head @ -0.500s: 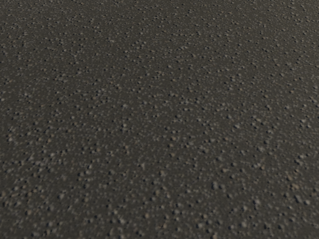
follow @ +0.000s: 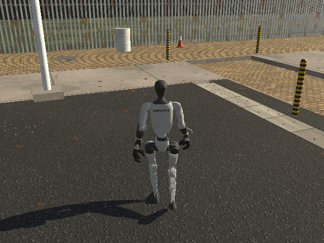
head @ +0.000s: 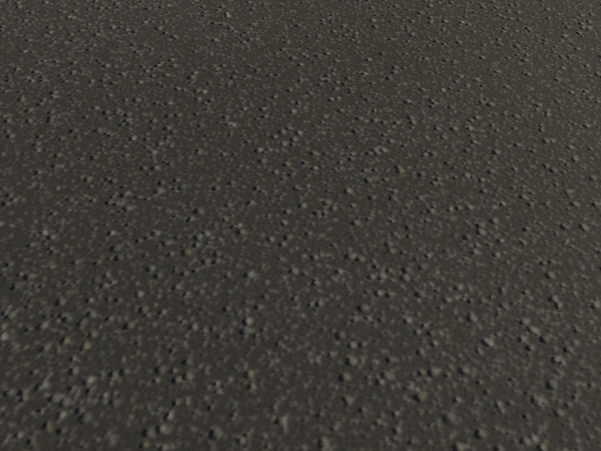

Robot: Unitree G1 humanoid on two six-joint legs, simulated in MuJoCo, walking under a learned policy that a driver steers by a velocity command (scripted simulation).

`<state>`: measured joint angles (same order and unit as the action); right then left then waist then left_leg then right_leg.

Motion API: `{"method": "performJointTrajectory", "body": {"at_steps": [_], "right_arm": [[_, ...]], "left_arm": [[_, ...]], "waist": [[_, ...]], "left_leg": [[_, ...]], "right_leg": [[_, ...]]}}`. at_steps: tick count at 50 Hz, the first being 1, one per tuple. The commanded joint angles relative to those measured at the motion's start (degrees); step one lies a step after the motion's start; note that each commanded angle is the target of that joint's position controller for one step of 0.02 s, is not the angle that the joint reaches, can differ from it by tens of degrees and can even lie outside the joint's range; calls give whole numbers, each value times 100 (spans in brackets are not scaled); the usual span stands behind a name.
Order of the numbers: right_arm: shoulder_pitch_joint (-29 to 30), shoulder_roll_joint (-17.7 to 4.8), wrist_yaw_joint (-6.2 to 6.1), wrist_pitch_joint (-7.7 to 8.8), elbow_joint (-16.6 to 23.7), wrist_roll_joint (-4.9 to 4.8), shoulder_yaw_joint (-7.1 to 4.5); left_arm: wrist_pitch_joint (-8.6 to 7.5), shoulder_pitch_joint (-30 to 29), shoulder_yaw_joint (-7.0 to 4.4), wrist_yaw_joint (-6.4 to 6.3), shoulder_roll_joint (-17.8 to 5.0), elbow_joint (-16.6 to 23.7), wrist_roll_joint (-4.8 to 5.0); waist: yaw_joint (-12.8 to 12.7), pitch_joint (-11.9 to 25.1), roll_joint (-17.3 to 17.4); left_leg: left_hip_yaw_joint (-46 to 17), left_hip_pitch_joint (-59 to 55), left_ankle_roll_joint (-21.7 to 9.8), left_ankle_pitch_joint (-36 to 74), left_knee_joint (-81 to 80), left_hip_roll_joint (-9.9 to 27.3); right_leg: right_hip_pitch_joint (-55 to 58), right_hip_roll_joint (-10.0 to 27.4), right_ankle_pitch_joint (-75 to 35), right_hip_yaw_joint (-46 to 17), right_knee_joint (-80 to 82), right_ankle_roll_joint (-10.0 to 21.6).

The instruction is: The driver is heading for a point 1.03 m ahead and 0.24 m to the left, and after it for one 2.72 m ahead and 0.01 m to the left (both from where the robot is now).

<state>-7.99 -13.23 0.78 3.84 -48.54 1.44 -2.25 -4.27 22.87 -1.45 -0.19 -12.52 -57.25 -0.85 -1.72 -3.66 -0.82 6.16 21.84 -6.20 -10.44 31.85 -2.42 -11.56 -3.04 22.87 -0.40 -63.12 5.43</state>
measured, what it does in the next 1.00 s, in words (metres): walks ahead: right foot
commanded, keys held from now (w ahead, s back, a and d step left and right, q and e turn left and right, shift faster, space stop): w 0.70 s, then w+q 0.30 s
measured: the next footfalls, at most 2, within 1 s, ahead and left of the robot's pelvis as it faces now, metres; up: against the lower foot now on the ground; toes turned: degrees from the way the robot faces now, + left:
right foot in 0.46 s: +0.42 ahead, -0.11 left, +0.00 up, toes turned -3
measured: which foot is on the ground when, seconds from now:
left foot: down 0.00-0.48, up 0.50-1.00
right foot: up 0.00-0.44, down 0.46-1.00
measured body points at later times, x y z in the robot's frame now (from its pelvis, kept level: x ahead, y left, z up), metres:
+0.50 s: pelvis +0.27 -0.03 +0.00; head +0.31 -0.04 +0.44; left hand +0.46 +0.19 -0.11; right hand +0.19 -0.26 -0.15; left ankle +0.08 +0.06 -0.70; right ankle +0.38 -0.10 -0.73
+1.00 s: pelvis +0.53 -0.02 +0.00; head +0.56 -0.01 +0.45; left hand +0.43 +0.20 -0.15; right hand +0.73 -0.21 -0.12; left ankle +0.66 +0.08 -0.71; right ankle +0.38 -0.10 -0.73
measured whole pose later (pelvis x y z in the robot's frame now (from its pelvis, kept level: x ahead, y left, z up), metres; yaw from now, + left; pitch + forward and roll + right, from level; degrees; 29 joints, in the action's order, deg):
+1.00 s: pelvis +0.53 -0.02 +0.00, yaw +8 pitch +1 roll -1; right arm -2.4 -10.8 2.1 2.1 -50.3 1.6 -1.6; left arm -5.8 25.3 -1.6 -1.6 -10.3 -61.6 -1.5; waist -2.6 -3.1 0.7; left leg 6.0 30.6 -6.8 -6.4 35.0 0.9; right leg 8.3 -3.1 21.4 10.7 -12.5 2.4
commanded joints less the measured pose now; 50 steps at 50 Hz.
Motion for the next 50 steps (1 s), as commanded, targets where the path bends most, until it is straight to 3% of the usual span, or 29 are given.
{"method": "performJointTrajectory", "body": {"at_steps": [1, 2, 3, 5, 7, 12, 18, 21, 22, 23, 24, 25, 26, 27, 28, 30, 31, 35, 40, 45, 48, 50], "right_arm": [[-783, -474, 1, 74, -119, -66, -143], [-801, -319, -13, 106, -221, -70, -91], [-946, -306, -15, 154, -312, -71, -80], [-1214, -436, -19, 224, -481, -106, -106], [-1422, -517, -22, 233, -593, -111, -118], [-1906, -460, -35, 213, -795, -114, -63], [-2358, -515, -131, 172, -1047, -27, -54], [-2129, -618, -185, 147, -1080, 8, -82], [-2043, -663, -185, 134, -1086, 7, -93], [-1949, -647, -171, 120, -1068, -22, -79], [-1910, -480, -154, 138, -875, -80, -15], [-2620, 66, -89, 126, -830, -293, 70], [-2137, -560, -128, 99, -870, -120, -93], [-1660, -530, -99, 131, -692, -110, -114], [-1438, -426, -83, 151, -658, -104, -99], [-1496, -228, -22, 13, -696, 39, -86], [-1528, -145, 15, -50, -712, 57, -82], [-842, -151, 87, -183, -479, 79, -91], [179, -111, 111, -181, -164, -40, -33], [887, -80, 128, -147, 109, -12, 24], [900, -122, 133, -112, 196, 16, -5], [343, -237, 88, -95, 60, 33, -86]], "left_arm": [[-51, -101, -141, 44, -550, 396, -58], [30, 18, -112, 83, -427, 359, -114], [90, 38, -101, 118, -335, 337, -130], [161, -147, -94, 165, -266, 389, -144], [201, -667, -93, 185, -292, 546, -143], [181, -1861, -32, 199, -224, 888, -66], [128, -2664, -13, 177, -274, 1146, -48], [50, -2256, -82, 135, -386, 1066, -49], [11, -1643, -141, 94, -468, 863, -55], [-50, -658, -228, 37, -611, 526, -106], [-94, 395, -365, -37, -1069, 320, -253], [-46, 622, -492, -18, -1522, 266, -263], [22, 144, -433, 39, -1164, 322, -40], [15, -462, -350, 56, -891, 408, 14], [-30, -740, -282, 79, -605, 418, -8], [-102, -782, -179, 42, -280, 264, 11], [-146, -636, -164, 32, -261, 179, 11], [-224, -167, -198, 12, -510, -46, 38], [-229, 240, -154, -14, -465, -157, -10], [-230, 623, -126, -106, -435, -316, -46], [-195, 586, -152, -178, -557, -352, -69], [-149, 452, -195, -215, -721, -325, -81]], "waist": [[182, 237, 179], [37, 231, 311], [4, 244, 355], [-41, 154, 339], [30, -35, 345], [323, -211, 402], [525, -308, 482], [224, -127, 521], [-29, 184, 519], [-439, 700, 345], [-776, 1435, -132], [-441, 2083, -1444], [-382, 1624, -368], [-154, 831, -265], [-12, 478, -56], [296, 255, -202], [341, 271, -247], [345, 5, -205], [97, -220, -210], [-98, -356, -222], [7, -302, -259], [276, 88, -396]], "left_leg": [[-2407, -1675, -799, 305, -2021, 1767], [-2037, -1379, -673, 565, -2141, 1584], [-1852, -1270, -657, 888, -2202, 1516], [-1544, -1223, -669, 1193, -2346, 1424], [-1338, -1285, -635, 1209, -2516, 1339], [-945, -1639, -442, 1841, -2531, 1125], [-931, -2620, -505, 2560, -2191, 1437], [-820, -2850, -393, 4007, -1494, 1533], [-745, -2810, -321, 4632, -804, 1461], [-540, -2377, -204, 4433, 298, 1235], [-346, -1179, -94, 2618, 1972, 966], [-141, 868, 155, -1730, 4088, -172], [-934, 1384, 45, -1734, 4427, 85], [-942, 1499, 22, -1156, 4244, 334], [-914, 1303, 41, -802, 3952, 517], [-867, 795, 160, -581, 3470, 718], [-814, 662, 216, -538, 3367, 713], [-602, 1221, 412, 1, 2811, 861], [-578, 1596, 421, 886, 1595, 746], [-242, 1572, 186, 1031, 679, 576], [22, 1263, -73, 428, 325, 365], [285, 490, -320, -123, 232, -25]], "right_leg": [[-2027, 622, -629, -304, -650, 19], [-1744, 699, -699, -263, -447, -52], [-1622, 699, -745, -197, -353, -107], [-1819, 772, -922, -74, -108, -205], [-2262, 887, -1339, 48, 277, -304], [-2524, 839, -2237, 325, 1800, -441], [-2474, 612, -2103, 444, 2830, -241], [-1679, 334, -1435, 534, 3210, 34], [-940, 137, -1330, 607, 3405, 154], [311, 108, -1548, 581, 3707, 323], [1841, 1297, -1066, -718, 3752, 650], [3202, 2832, -739, -3555, 4403, 1526], [2704, 2514, -469, -3590, 4704, 1311], [1873, 2316, -718, -2634, 4839, 1122], [1225, 2069, -1354, -2070, 5046, 966], [486, 1621, -1952, -1251, 5270, 656], [377, 1558, -2198, -1095, 5328, 643], [332, 1422, -2416, -682, 5639, 687], [672, 1338, -2736, -29, 5787, 469], [1416, 1552, -3457, 470, 5609, 383], [1875, 1690, -4818, 744, 5010, 315], [2007, 1715, -6536, 951, 3949, 243]]}}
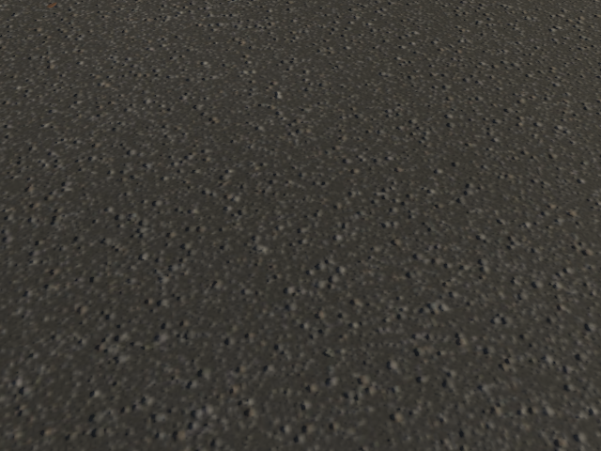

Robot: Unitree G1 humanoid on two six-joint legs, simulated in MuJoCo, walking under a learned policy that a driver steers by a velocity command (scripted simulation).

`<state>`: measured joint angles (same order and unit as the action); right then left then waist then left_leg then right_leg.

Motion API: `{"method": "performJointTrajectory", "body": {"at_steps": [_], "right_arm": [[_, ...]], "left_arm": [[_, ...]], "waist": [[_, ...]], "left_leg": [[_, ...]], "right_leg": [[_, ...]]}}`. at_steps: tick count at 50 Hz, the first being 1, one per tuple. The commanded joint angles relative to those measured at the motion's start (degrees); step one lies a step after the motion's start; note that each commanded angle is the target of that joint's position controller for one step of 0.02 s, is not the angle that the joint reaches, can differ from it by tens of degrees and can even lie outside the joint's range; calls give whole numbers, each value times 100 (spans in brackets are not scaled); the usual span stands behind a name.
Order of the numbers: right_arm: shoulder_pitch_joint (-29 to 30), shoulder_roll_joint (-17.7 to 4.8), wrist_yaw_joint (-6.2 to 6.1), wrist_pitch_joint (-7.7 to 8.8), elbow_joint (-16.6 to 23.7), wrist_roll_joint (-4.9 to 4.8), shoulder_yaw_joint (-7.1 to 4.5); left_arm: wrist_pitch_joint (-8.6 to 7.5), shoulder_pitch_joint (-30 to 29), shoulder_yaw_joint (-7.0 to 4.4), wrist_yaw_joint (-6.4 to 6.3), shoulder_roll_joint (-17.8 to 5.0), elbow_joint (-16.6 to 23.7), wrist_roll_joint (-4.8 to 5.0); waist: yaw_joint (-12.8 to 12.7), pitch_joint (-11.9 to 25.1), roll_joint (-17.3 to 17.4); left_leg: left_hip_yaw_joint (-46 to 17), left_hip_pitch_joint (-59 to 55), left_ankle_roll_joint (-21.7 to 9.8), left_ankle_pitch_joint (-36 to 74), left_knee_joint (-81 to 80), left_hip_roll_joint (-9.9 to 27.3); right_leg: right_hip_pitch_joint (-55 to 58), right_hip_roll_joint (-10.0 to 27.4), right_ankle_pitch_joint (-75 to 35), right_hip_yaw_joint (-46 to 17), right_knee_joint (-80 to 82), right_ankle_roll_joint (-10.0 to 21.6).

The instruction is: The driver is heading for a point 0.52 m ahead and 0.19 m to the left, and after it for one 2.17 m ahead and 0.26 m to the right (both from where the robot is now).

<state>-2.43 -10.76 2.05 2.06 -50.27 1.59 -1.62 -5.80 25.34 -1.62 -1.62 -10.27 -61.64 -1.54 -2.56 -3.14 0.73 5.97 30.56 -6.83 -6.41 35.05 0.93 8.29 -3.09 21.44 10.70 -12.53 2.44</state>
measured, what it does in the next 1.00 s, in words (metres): walks ahead, turning left: left foot, then right foot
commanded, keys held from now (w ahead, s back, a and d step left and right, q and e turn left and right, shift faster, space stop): w+q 0.26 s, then q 0.74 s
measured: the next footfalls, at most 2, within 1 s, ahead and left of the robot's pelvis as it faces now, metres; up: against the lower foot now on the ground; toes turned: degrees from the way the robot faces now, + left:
left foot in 0.04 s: +0.18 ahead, +0.07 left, +0.00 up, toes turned +6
right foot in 0.56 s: +0.47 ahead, -0.01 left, +0.00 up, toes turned +23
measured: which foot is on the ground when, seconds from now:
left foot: up 0.00-0.02, down 0.04-0.56, up 0.58-1.00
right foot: down 0.00-0.06, up 0.08-0.54, down 0.56-1.00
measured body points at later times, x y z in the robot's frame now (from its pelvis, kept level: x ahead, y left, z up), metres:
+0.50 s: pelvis +0.25 +0.03 +0.01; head +0.29 +0.05 +0.45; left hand +0.39 +0.30 -0.10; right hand +0.29 -0.25 -0.12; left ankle +0.14 +0.07 -0.73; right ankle +0.43 -0.05 -0.70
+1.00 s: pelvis +0.30 +0.04 +0.00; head +0.31 +0.06 +0.45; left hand +0.24 +0.33 -0.12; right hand +0.56 -0.11 -0.10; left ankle +0.24 +0.11 -0.72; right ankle +0.44 -0.02 -0.73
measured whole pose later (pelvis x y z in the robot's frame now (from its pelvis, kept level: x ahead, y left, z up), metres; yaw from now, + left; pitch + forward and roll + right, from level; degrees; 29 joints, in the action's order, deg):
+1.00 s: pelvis +0.30 +0.04 +0.00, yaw +36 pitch -1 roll -1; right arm -10.8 -15.7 2.7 -4.3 -42.3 0.8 -2.8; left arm 1.4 11.8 -2.7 -1.2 -16.5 -44.2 -1.7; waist -0.5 -2.5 -0.7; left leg 1.7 16.4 -2.1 -21.8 37.8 0.3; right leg -19.2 5.0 8.8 12.2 -29.2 1.0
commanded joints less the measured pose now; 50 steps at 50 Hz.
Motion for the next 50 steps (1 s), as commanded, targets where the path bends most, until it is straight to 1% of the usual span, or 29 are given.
{"method": "performJointTrajectory", "body": {"at_steps": [1, 2, 3, 4, 5, 7, 8, 10, 12, 13, 15, 18, 23, 25, 27, 28, 29, 30, 31, 32, 33, 35, 37, 40, 42, 45, 48, 49, 50], "right_arm": [[-844, -586, -57, 108, 36, 25, -223], [-1727, -815, -83, 143, -231, 89, -344], [-2479, -1443, -158, 141, -294, 162, -543], [-2238, -1685, -140, 63, -229, 22, -602], [-1956, -1562, -137, 9, -243, -113, -573], [-1381, -1020, -162, 21, -170, -106, -442], [-1265, -879, -193, 56, -164, -139, -392], [-1315, -858, -205, 158, -160, -169, -359], [-1519, -1056, -206, 213, -188, -177, -400], [-1632, -1115, -207, 212, -188, -176, -412], [-1870, -1129, -213, 183, -191, -164, -404], [-2168, -1139, -241, 95, -179, -152, -398], [-2439, -1157, -352, -75, -84, -72, -404], [-2193, -1216, -397, -105, 50, -26, -434], [-1726, -1341, -363, -41, 227, -87, -470], [-1615, -1179, -310, 36, 424, -201, -420], [-2369, -656, -348, 29, 515, -300, -345], [-2969, -1085, -425, -86, 410, -249, -417], [-2707, -1293, -426, -218, 216, -86, -469], [-2231, -1267, -352, -286, 288, -14, -474], [-2027, -1151, -284, -360, 361, -22, -468], [-2015, -1013, -164, -518, 392, -24, -432], [-1930, -983, -129, -571, 483, -74, -416], [-1583, -961, -89, -648, 652, -34, -368], [-1312, -939, -28, -688, 802, -33, -320], [-1079, -932, 46, -680, 976, -70, -256], [-1132, -979, 71, -616, 1058, -96, -250], [-1335, -970, 69, -577, 1011, -92, -254], [-1511, -1047, 37, -525, 947, -71, -279]], "left_arm": [[53, 147, -203, -70, -1024, 148, -12], [82, 51, -210, -59, -1069, 242, 17], [55, 14, -146, -1, -820, 550, 125], [-8, -31, -160, 103, -678, 836, 160], [-52, -634, -207, 134, -923, 971, 52], [-128, -889, -195, 149, -818, 1065, 87], [-38, -878, -197, 138, -778, 1102, -12], [186, -762, -177, 170, -648, 1129, -128], [305, -994, -174, 199, -628, 1269, -134], [329, -1251, -174, 209, -646, 1382, -129], [350, -1730, -180, 194, -705, 1580, -87], [358, -2143, -134, 182, -681, 1788, -26], [328, -2721, -62, 137, -811, 2082, 58], [266, -2387, -77, 94, -964, 2021, 75], [159, -1488, -136, 18, -1169, 1795, 59], [65, -802, -193, -44, -1417, 1719, -11], [105, -738, -231, -66, -1805, 1842, -21], [244, -776, -275, -23, -1719, 1914, 116], [316, -1185, -163, -12, -1206, 2075, 144], [356, -1513, -57, -29, -874, 2132, 144], [399, -1690, -24, -51, -828, 2150, 86], [434, -1709, -68, -84, -991, 2103, 33], [415, -1612, -101, -63, -1059, 2076, -7], [452, -1571, -149, -56, -1133, 2075, -23], [506, -1591, -186, -44, -1205, 2091, -29], [578, -1583, -269, 3, -1394, 2103, -51], [664, -1496, -343, 28, -1568, 2082, -28], [701, -1509, -357, 31, -1584, 2082, 5], [741, -1320, -367, 54, -1506, 2015, -6]], "waist": [[603, 392, -562], [1001, 844, -443], [1224, 1519, 334], [862, 1901, 1234], [816, 1265, 334], [413, 281, -296], [228, 147, -295], [77, 235, -122], [84, 201, -23], [145, 134, 32], [282, -8, 92], [461, 216, 266], [706, 325, 457], [516, 370, 503], [25, 622, 471], [-248, 1151, 66], [177, 1872, -1269], [327, 2602, -1451], [420, 1930, -521], [397, 1238, -270], [460, 923, -400], [500, 666, -844], [509, 777, -824], [444, 741, -870], [385, 663, -973], [298, 657, -1033], [313, 676, -957], [436, 662, -806], [483, 554, -393]], "left_leg": [[374, -1055, -400, -613, -293, -575], [27, -2318, -636, -470, -644, -496], [-1967, -3909, -1219, -885, -833, 908], [-4909, -4837, -1972, -413, -1778, 2033], [-4189, -4438, -1744, -520, -1872, 1772], [-3025, -2954, -1258, 327, -2141, 1366], [-2644, -2474, -1096, 773, -2199, 1100], [-2260, -2110, -1009, 1251, -2257, 809], [-2097, -1989, -990, 1408, -2333, 644], [-2088, -1976, -944, 1357, -2389, 588], [-2013, -2070, -761, 2492, -2214, 516], [-1831, -2399, -377, 3930, -1678, 336], [-2248, -3074, -217, 4119, -1082, 343], [-2467, -3044, -101, 4131, -678, 327], [-2546, -2672, 164, 3997, 169, 33], [-2427, -1963, 332, 2694, 1280, -204], [-1511, -797, 446, -2838, 2910, -1095], [-1224, -463, 439, -3443, 3836, -1062], [-1287, -339, 518, -2855, 4095, -727], [-1170, -270, 616, -2503, 3904, -588], [-1121, -269, 725, -2287, 3749, -453], [-931, -526, 857, -1965, 3638, -416], [-863, -572, 881, -1892, 3431, -422], [-747, -495, 852, -1759, 2857, -243], [-637, -618, 819, -1687, 2283, -107], [-407, -1162, 685, -1785, 1403, -68], [-213, -1670, 476, -1703, 484, -131], [-165, -2108, 362, -1410, -145, -203], [-491, -2464, 259, -1173, -857, -200]], "right_leg": [[-62, 1685, -6640, -62, -2053, 499], [-792, 1581, -5883, 50, -3339, 363], [-2472, 1168, -3588, 202, -5435, 131], [-4369, -115, 855, -545, -7058, -72], [-5010, 376, 369, -1319, -7066, 24], [-4695, 786, -378, -1282, -6131, -1], [-4371, 890, -404, -1302, -5766, -93], [-3981, 909, -418, -1244, -5344, -263], [-4104, 899, -659, -1131, -4932, -405], [-4247, 907, -879, -1092, -4679, -469], [-4470, 833, -1248, -1016, -4180, -571], [-4394, 581, -1619, -955, -3607, -552], [-4325, 211, -1642, -1069, -2724, -395], [-3735, 108, -1467, -1236, -2139, -263], [-2348, 42, -2017, -1261, -1109, -43], [-935, 915, -3506, -1867, -1012, 201], [451, 2785, -7122, -3325, -1692, 755], [342, 3323, -7023, -4407, -1520, 1465], [-388, 2894, -5776, -3863, -1266, 1376], [-1054, 2402, -4864, -3055, -1009, 1141], [-1444, 2069, -4195, -2574, -775, 963], [-2045, 1702, -3743, -1897, -520, 908], [-2089, 1723, -3577, -1666, -455, 989], [-2160, 1854, -2378, -1502, -247, 1057], [-2281, 1894, -1462, -1395, -102, 1029], [-2456, 1975, -952, -1185, -139, 931], [-2477, 2104, -741, -1057, -413, 742], [-2702, 2055, -740, -875, -704, 542], [-3048, 1915, -583, -605, -1259, 196]]}}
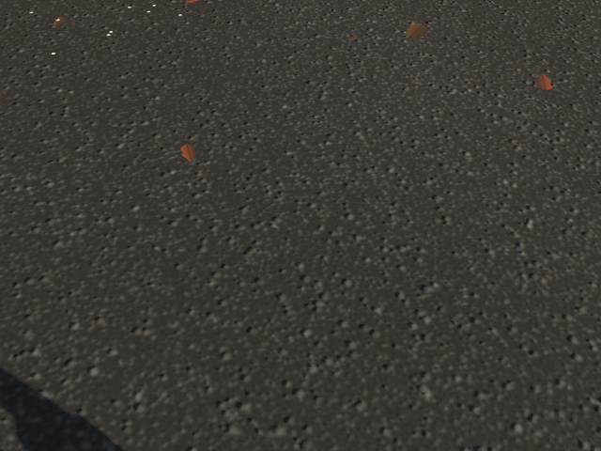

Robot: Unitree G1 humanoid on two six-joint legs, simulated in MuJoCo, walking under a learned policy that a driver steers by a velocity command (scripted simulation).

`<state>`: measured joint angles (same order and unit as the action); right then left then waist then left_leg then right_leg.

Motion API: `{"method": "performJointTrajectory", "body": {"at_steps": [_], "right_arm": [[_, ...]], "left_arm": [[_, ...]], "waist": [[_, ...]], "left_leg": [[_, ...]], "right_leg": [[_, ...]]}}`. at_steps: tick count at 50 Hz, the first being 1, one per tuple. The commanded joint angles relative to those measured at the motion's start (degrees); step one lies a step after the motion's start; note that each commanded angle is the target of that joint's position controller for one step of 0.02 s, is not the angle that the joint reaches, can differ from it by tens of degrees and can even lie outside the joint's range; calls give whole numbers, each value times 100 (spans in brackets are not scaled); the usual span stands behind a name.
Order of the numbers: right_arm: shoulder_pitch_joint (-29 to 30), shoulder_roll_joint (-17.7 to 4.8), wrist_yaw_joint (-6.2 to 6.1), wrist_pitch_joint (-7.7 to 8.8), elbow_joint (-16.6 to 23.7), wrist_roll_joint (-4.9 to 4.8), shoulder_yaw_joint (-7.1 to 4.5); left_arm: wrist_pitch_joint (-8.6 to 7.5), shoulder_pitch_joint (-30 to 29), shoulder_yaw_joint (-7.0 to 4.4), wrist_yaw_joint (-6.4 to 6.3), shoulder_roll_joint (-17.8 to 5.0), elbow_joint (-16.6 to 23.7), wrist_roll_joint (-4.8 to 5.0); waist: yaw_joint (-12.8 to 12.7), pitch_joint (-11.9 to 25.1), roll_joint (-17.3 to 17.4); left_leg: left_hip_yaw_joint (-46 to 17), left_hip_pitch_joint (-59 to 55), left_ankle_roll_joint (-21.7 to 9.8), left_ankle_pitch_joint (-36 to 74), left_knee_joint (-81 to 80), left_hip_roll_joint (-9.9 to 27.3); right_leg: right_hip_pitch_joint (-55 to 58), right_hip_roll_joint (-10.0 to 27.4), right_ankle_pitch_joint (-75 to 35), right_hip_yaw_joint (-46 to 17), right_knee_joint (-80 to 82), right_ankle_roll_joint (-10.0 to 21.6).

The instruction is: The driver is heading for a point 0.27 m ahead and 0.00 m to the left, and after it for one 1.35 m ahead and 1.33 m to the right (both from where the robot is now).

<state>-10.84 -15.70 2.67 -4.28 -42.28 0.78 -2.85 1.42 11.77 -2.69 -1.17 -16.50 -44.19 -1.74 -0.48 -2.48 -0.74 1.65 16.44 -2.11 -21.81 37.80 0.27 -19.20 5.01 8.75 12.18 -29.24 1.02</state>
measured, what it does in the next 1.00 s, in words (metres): walks ahead: left foot, then right foot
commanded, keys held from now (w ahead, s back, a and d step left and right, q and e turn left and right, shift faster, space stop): q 0.10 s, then no key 0.16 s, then w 0.24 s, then w+e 0.50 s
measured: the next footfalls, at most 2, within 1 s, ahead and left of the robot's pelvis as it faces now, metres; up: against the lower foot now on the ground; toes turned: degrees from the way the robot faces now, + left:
left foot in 0.02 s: +0.04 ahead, +0.10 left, +0.00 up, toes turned +2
right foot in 0.50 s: +0.06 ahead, -0.09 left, +0.00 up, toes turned +8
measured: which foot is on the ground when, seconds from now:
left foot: up 0.00-0.00, down 0.02-0.50, up 0.52-0.90, down 0.92-1.00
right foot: down 0.00-0.00, up 0.02-0.48, down 0.50-0.94, up 0.96-1.00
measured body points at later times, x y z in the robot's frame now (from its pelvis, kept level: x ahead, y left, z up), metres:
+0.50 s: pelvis +0.03 +0.00 +0.01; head +0.03 +0.00 +0.46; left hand +0.09 +0.29 -0.10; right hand +0.13 -0.25 -0.12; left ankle +0.00 +0.10 -0.73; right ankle +0.02 -0.09 -0.73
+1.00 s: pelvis +0.22 +0.06 +0.00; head +0.26 +0.06 +0.45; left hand +0.21 +0.33 -0.14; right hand +0.41 -0.19 -0.09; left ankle +0.30 +0.15 -0.73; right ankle +0.06 -0.07 -0.66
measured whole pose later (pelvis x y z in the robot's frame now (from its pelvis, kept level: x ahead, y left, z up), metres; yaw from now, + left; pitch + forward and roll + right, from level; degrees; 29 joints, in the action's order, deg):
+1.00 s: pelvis +0.22 +0.06 +0.00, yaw -4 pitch +2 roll +0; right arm -4.3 -14.4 -0.1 3.8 -40.8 2.6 -1.1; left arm -2.2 24.4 -3.9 0.5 -15.6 -50.9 -0.2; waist -4.2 -2.6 -0.8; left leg 2.6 23.7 -2.4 -10.6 33.1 -0.5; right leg -13.0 -2.7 25.2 -5.8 -56.7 4.2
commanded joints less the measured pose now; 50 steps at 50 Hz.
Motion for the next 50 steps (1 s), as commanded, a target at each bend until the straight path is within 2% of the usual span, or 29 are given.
{"method": "performJointTrajectory", "body": {"at_steps": [1, 2, 3, 4, 5, 7, 8, 10, 13, 16, 19, 21, 23, 24, 25, 26, 27, 28, 29, 32, 37, 41, 43, 45, 46, 47, 48, 49, 50], "right_arm": [[-671, -949, -109, 172, 214, 75, -228], [-520, -1797, -163, 169, 443, 87, -428], [-679, -1556, -237, 170, 325, 141, -427], [-361, -1255, -279, 186, 338, 89, -328], [-10, -1093, -283, 187, 396, 63, -288], [182, -800, -292, 248, 503, -2, -200], [52, -723, -279, 278, 482, -33, -172], [-194, -709, -282, 325, 399, -41, -164], [-433, -687, -325, 336, 296, 0, -142], [-759, -770, -309, 315, 126, 66, -158], [-786, -830, -283, 347, 4, 101, -159], [-738, -890, -273, 400, -55, 92, -174], [-412, -869, -266, 425, -41, 17, -174], [-276, -741, -276, 444, -22, -17, -147], [-51, -409, -277, 504, 104, -17, -60], [104, -58, -252, 589, 294, -29, 38], [461, -590, -246, 627, 419, 177, -79], [352, -656, -184, 661, 358, 197, -122], [150, -636, -115, 692, 219, 177, -119], [129, -474, -5, 704, 102, 215, -86], [1015, -221, 2, 682, 407, 158, 43], [1506, -279, -15, 715, 621, 75, 79], [1182, -413, -71, 750, 575, 43, 43], [67, -669, -203, 823, 229, 52, -74], [-770, -1017, -305, 899, 69, 169, -182], [-1428, -1558, -389, 890, 114, 329, -297], [-1165, -1562, -372, 812, 99, 249, -299], [-678, -1033, -352, 783, 159, 181, -184], [-353, -633, -329, 807, 179, 134, -93]], "left_arm": [[73, 306, -206, 76, -540, 284, 15], [129, -92, -146, -25, -393, 687, 30], [181, -476, -170, -56, -561, 723, 27], [192, -331, -170, -27, -505, 671, 116], [148, -131, -189, -2, -543, 550, 131], [110, 260, -241, 45, -650, 304, -1], [117, 272, -245, 63, -630, 296, 13], [152, 163, -208, 74, -506, 331, 68], [207, -3, -160, 60, -428, 366, 79], [159, -155, -134, 133, -448, 412, -4], [42, -208, -106, 192, -408, 405, -9], [-65, -76, -78, 177, -344, 352, 22], [-171, 448, -43, 134, -196, 139, 49], [-236, 825, -40, 96, -176, -21, 39], [-318, 1321, -87, 34, -459, -142, -10], [-363, 1688, -206, 19, -1065, -180, 14], [-350, 1619, -291, 56, -1216, -299, 29], [-373, 1299, -223, 111, -925, -243, 85], [-411, 1044, -172, 163, -707, -186, 132], [-527, 1091, -137, 180, -520, -283, 143], [-547, 1623, -175, 139, -490, -571, 152], [-517, 1780, -240, 100, -679, -622, 105], [-503, 1548, -276, 85, -773, -546, 93], [-522, 1278, -304, 114, -855, -469, 120], [-550, 1208, -277, 151, -711, -375, 173], [-564, 1483, -127, 150, -42, -100, 330], [-503, 1652, -171, 141, -299, -55, 218], [-427, 1481, -223, 146, -479, -159, 112], [-407, 1174, -205, 220, -393, -177, 83]], "waist": [[211, 229, 1213], [255, -225, 1861], [380, -245, 1125], [97, -199, 966], [-90, -152, 864], [-126, 338, 919], [-97, 506, 746], [3, 571, 621], [173, 476, 775], [374, 375, 906], [379, 36, 843], [289, -31, 689], [-97, -74, 496], [-316, -55, 337], [-534, 16, -252], [-619, 119, -1220], [-537, -629, -744], [-264, -844, -435], [-112, -780, -411], [-69, -390, -511], [-298, -308, -523], [-404, -221, -640], [-165, -96, -664], [386, 385, -422], [737, 997, 35], [812, 1980, 1251], [508, 1919, 1633], [285, 1038, 912], [227, 462, 491]], "left_leg": [[-1864, -1115, -472, 49, -2432, 988], [-3651, -297, -1200, 989, -2738, 2221], [-3082, -84, -1379, 1422, -2532, 1968], [-2518, -7, -1230, 1503, -2396, 1535], [-2115, -106, -1007, 1487, -2327, 1124], [-1701, -648, -975, 2704, -2074, 853], [-1664, -840, -1005, 3141, -1992, 881], [-1698, -1190, -1046, 3375, -1950, 953], [-1860, -1427, -1103, 3091, -1982, 1052], [-2284, -1336, -1214, 118, -2473, 1027], [-2571, -1022, -1256, -804, -2678, 1068], [-2611, -723, -1259, -833, -2645, 1063], [-2353, 69, -1092, -918, -2398, 806], [-2182, 701, -907, -1066, -2065, 571], [-1731, 1636, -618, -1111, -1117, 160], [-548, 2408, -340, -798, 375, -548], [-432, 2897, -279, -594, 941, -310], [-529, 2858, -220, -174, 1250, -42], [-489, 2726, -127, 152, 1354, 50], [-210, 2441, 133, 860, 1523, 123], [13, 2314, 434, 1408, 653, 83], [13, 1677, 396, 1414, -146, -55], [-51, 892, 264, 1315, -485, -121], [-39, -791, 45, 1289, -1052, -282], [-649, -2079, -171, 862, -1207, 379], [-2896, -3530, -515, -894, -1690, 2149], [-4620, -2961, -842, -1437, -2476, 2603], [-3939, -2201, -818, -1739, -2475, 2392], [-2985, -1531, -738, -1001, -2537, 2049]], "right_leg": [[-1051, 467, 1735, -112, -1100, -159], [-1973, -483, 2714, -500, -1956, -430], [-1678, -287, 2371, -1196, -2786, -367], [-1566, -265, 1856, -1352, -2921, -319], [-1482, -267, 1405, -1391, -2888, -279], [-1347, -363, 1108, -1245, -3243, -270], [-1291, -380, 1126, -1242, -3328, -291], [-1342, -348, 1144, -1269, -3127, -330], [-1254, -333, 1286, -1296, -2471, -320], [-1058, -405, 1498, -1177, -1832, -207], [-754, -502, 1724, -1095, -1210, -65], [-266, -573, 1758, -1047, -733, 86], [964, -687, 1093, -880, 392, 294], [1850, -668, 762, -971, 902, 368], [2736, 103, 1551, -1976, 1382, 495], [3006, 1415, 3331, -4106, 2241, 912], [2185, 1814, 3665, -4818, 2501, 1327], [1937, 1590, 3541, -4604, 2474, 1384], [1889, 1248, 3074, -4171, 2477, 1251], [1947, 596, 1024, -3133, 2389, 1098], [1819, 333, -702, -2689, 2074, 1106], [1699, 413, -1619, -2786, 1598, 1037], [1469, 502, -1889, -2932, 1326, 869], [1065, 215, -2607, -2749, 167, 627], [399, -202, -1940, -2435, -1180, 489], [-982, -904, 828, -1819, -3027, 296], [-1631, -963, 2170, -1750, -3897, 379], [-1800, -539, 1707, -1815, -4230, 461], [-1740, -343, 1266, -1738, -4055, 439]]}}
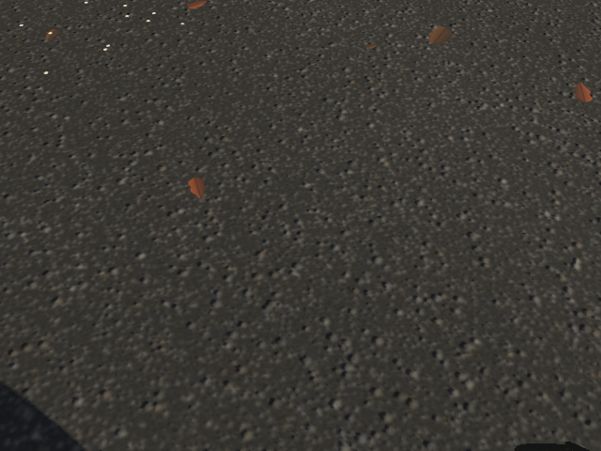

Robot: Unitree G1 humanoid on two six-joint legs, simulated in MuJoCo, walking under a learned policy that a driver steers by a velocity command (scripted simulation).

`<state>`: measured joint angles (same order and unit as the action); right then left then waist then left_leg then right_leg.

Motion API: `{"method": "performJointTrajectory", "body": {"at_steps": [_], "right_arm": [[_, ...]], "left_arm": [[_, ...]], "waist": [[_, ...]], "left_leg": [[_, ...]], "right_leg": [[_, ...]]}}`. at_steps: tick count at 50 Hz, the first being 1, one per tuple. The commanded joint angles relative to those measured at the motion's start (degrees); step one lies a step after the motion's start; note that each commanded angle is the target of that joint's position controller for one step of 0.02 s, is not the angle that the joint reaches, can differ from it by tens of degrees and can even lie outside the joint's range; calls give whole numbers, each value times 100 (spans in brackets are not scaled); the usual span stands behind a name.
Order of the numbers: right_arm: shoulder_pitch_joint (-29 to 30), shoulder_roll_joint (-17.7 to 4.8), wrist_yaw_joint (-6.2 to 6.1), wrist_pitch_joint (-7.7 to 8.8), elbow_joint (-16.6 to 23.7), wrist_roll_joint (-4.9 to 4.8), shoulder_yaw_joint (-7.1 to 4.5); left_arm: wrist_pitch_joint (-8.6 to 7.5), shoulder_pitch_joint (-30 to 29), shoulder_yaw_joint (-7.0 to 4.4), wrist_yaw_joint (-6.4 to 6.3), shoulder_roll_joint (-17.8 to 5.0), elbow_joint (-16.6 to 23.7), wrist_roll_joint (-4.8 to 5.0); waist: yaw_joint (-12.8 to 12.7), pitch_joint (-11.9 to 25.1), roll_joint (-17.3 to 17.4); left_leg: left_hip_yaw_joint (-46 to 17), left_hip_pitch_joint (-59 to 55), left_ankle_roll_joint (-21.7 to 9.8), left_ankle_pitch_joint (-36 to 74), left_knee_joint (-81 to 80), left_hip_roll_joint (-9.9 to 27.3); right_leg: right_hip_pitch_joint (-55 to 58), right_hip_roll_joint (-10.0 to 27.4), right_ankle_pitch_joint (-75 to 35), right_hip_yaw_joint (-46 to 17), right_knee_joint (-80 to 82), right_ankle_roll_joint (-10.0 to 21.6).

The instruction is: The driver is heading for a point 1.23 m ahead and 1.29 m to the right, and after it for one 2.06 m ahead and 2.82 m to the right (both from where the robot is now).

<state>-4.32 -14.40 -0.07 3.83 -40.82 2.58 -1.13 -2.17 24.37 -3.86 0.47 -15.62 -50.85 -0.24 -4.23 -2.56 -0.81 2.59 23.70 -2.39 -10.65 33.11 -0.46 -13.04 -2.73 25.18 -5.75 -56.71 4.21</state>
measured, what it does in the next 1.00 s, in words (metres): walks ahead, turning right: right foot, then left foot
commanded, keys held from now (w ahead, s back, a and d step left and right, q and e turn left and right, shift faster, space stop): w+e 1.00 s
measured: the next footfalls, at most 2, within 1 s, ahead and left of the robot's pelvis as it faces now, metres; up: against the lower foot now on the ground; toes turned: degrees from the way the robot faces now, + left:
right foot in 0.44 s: +0.36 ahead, -0.14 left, +0.00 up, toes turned -20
left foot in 0.96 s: +0.72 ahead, -0.12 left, +0.00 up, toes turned -36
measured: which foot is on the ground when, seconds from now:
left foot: down 0.00-0.46, up 0.48-0.94, down 0.96-1.00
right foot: up 0.00-0.42, down 0.44-0.98, up 1.00-1.00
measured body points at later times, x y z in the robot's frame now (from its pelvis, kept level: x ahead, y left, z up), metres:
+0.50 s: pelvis +0.26 -0.05 -0.01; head +0.30 -0.07 +0.44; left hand +0.53 +0.11 -0.10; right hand +0.17 -0.30 -0.15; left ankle +0.10 +0.10 -0.66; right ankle +0.33 -0.13 -0.73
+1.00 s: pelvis +0.54 -0.13 -0.01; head +0.57 -0.14 +0.44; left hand +0.69 +0.12 -0.13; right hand +0.60 -0.45 -0.08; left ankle +0.68 -0.10 -0.73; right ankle +0.34 -0.13 -0.70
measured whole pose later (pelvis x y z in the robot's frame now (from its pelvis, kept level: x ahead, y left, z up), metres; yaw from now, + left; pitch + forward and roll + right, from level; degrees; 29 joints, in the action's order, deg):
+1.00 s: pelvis +0.54 -0.13 -0.01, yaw -36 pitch +2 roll +0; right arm -2.6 -14.9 0.1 3.9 -38.1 2.6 -0.6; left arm -2.3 24.9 -4.5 0.2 -17.9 -47.7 -0.1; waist -4.9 -2.2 -0.4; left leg 0.5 26.9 -1.2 -6.5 32.9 -0.4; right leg -5.4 -7.8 26.9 -11.5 -41.9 5.0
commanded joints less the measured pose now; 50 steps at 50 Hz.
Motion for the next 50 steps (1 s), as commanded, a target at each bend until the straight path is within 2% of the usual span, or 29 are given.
{"method": "performJointTrajectory", "body": {"at_steps": [1, 2, 3, 7, 10, 13, 16, 18, 20, 21, 22, 23, 24, 25, 26, 27, 28, 29, 31, 33, 37, 41, 43, 45, 46, 47, 48, 49, 50], "right_arm": [[-875, -604, -48, 27, 14, -44, -217], [-922, -520, -61, 70, -59, -58, -188], [-967, -485, -55, 125, -120, -79, -180], [-1263, -552, -19, 278, -311, -154, -229], [-1444, -520, -14, 269, -447, -138, -232], [-1535, -595, -17, 262, -543, -138, -253], [-1808, -763, -59, 212, -695, -140, -302], [-1950, -848, -89, 137, -794, -134, -318], [-2017, -1044, -127, 44, -870, -123, -355], [-2033, -1134, -137, -19, -886, -120, -372], [-1982, -1149, -138, -65, -842, -140, -365], [-2072, -860, -99, -49, -605, -176, -285], [-1897, -540, -2, 4, -177, -175, -249], [-1181, -911, 20, 62, -4, -126, -306], [-1017, -739, 38, 129, 45, -198, -241], [-1156, -682, 25, 161, -52, -189, -217], [-1179, -671, 24, 92, -51, -92, -221], [-1371, -648, 33, -19, -120, 1, -211], [-1426, -577, 76, -188, -112, 58, -207], [-1107, -503, 100, -248, 5, 37, -188], [-108, -488, 118, -243, 315, 4, -156], [606, -489, 160, -174, 554, -52, -104], [793, -541, 164, -124, 662, -83, -95], [505, -663, 142, -78, 628, -100, -126], [122, -756, 107, -52, 522, -112, -165], [-527, -884, 44, -8, 323, -106, -231], [-1295, -1124, -34, 74, 167, -36, -316], [-2078, -1609, -137, 89, 201, 118, -420], [-1769, -1814, -115, 3, 205, 58, -476]], "left_arm": [[-20, -173, -78, 105, -355, 482, -74], [44, -214, -94, 147, -367, 484, -148], [111, -229, -89, 188, -339, 468, -181], [220, -895, -62, 305, -255, 751, -186], [219, -1498, -18, 367, -204, 975, -183], [180, -2119, 76, 442, -96, 1190, -175], [170, -2592, 114, 486, -120, 1399, -194], [172, -2672, 105, 461, -170, 1472, -223], [172, -2325, 51, 387, -274, 1417, -251], [138, -1784, -13, 339, -382, 1278, -256], [82, -838, -118, 263, -546, 972, -301], [84, -98, -308, 156, -1125, 816, -354], [136, -362, -432, 117, -1646, 953, -159], [201, -188, -424, 74, -1550, 979, -75], [189, -420, -360, 15, -1296, 865, -48], [149, -636, -273, -5, -977, 826, -30], [98, -840, -217, -25, -822, 823, -12], [54, -1014, -174, -25, -709, 872, -6], [-59, -926, -164, 11, -725, 840, 21], [-102, -746, -200, 26, -853, 781, 8], [-105, -276, -212, 24, -866, 663, 16], [-97, 146, -232, -20, -932, 583, -19], [-88, 219, -244, -58, -993, 589, -54], [-87, 13, -265, -99, -1089, 657, -73], [-93, -167, -275, -98, -1144, 704, -83], [-115, -291, -275, -70, -1175, 724, -72], [-159, -316, -230, -17, -1024, 736, -24], [-196, -91, -84, -2, -471, 945, 122], [-167, 284, -70, -10, -509, 1115, 74]], "waist": [[495, 258, 577], [423, 158, 747], [381, 139, 751], [362, 73, 581], [433, -91, 493], [546, -201, 508], [679, -312, 477], [684, -266, 481], [495, 64, 638], [260, 405, 651], [-164, 942, 448], [-391, 1609, -229], [-40, 2033, -1316], [-361, 1809, -396], [-151, 1082, -137], [154, 575, 160], [379, 379, 170], [544, 393, 131], [631, 437, 70], [574, 295, 16], [229, 33, -174], [-65, 29, -247], [-99, 25, -297], [116, 60, -378], [313, 156, -417], [629, 440, -291], [1008, 936, 86], [1164, 1886, 933], [713, 2093, 2037]], "left_leg": [[-2316, -1875, -588, -1291, -2187, 1831], [-1819, -1647, -537, -675, -2256, 1654], [-1435, -1562, -525, -137, -2307, 1535], [-695, -1764, -670, 751, -2541, 1594], [-128, -1911, -674, 1189, -2579, 1505], [416, -1870, -568, 1489, -2539, 1384], [666, -2270, -497, 1922, -2423, 1524], [868, -2675, -424, 2940, -2016, 1578], [1076, -2961, -354, 4862, -1027, 1601], [1133, -2939, -342, 5303, -131, 1596], [1246, -2401, -218, 4726, 1188, 1492], [1263, -740, 10, 2543, 3023, 1244], [638, 1414, 343, -1969, 4908, 6], [-344, 2039, 308, -1597, 5105, 174], [-413, 2121, 253, -1067, 4771, 471], [-404, 1744, 232, -835, 4106, 676], [-458, 1398, 275, -844, 3719, 776], [-459, 1050, 334, -838, 3523, 795], [-367, 880, 437, -795, 3199, 742], [-291, 1039, 521, -407, 2740, 718], [-300, 1462, 594, 544, 1574, 629], [-310, 1460, 540, 903, 712, 381], [-340, 1252, 466, 805, 372, 258], [-409, 535, 339, 526, -48, 146], [-371, -128, 254, 273, -203, 23], [-281, -1031, 149, 166, -452, -118], [-629, -2222, -44, 40, -706, 305], [-2439, -3684, -392, -1420, -1002, 1906], [-4863, -3889, -884, -1680, -1808, 2706]], "right_leg": [[-2193, 570, -593, 108, -1074, 78], [-2084, 656, -659, 159, -957, 21], [-2019, 669, -768, 215, -963, -18], [-2602, 751, -1372, 265, -798, -135], [-2940, 755, -1942, 388, -171, -221], [-2562, 710, -2527, 720, 934, -184], [-2339, 634, -2326, 1051, 1658, -7], [-2127, 441, -1888, 1269, 1972, 176], [-1479, 23, -1213, 1508, 2117, 421], [-855, -216, -981, 1520, 2268, 574], [412, -360, -1172, 1390, 2707, 760], [2149, 787, -182, -249, 2922, 1170], [3296, 2219, -429, -3451, 3687, 1874], [3180, 2174, -1247, -3308, 3973, 1853], [2504, 2067, -1910, -2421, 3955, 1746], [1640, 1766, -2649, -1860, 4024, 1485], [1100, 1460, -3040, -1487, 4088, 1329], [757, 1270, -3254, -1227, 4179, 1272], [461, 1088, -3532, -1047, 4286, 1307], [268, 957, -3236, -981, 4447, 1266], [479, 818, -2889, -1077, 4500, 1058], [972, 863, -3330, -1257, 4173, 960], [1128, 947, -3625, -1423, 3956, 889], [1013, 999, -3772, -1586, 3719, 692], [811, 958, -4092, -1606, 3454, 573], [634, 752, -4481, -1515, 2780, 447], [176, 339, -4102, -1177, 1550, 298], [-875, -161, -1999, -562, -230, 111], [-2112, -622, 680, -132, -1169, 60]]}}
